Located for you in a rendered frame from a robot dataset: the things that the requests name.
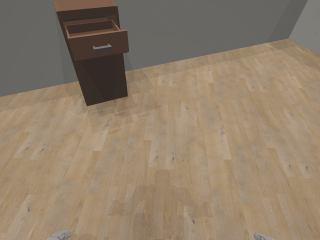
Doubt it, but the handle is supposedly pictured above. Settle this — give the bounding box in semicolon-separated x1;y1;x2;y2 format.
93;44;113;54

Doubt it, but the drawer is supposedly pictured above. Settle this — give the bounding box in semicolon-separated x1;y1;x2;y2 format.
65;20;129;62

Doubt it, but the cabinet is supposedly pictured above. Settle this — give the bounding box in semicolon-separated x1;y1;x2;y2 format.
53;0;128;106

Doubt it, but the left robot hand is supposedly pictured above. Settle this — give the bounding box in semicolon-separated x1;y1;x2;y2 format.
47;230;71;240

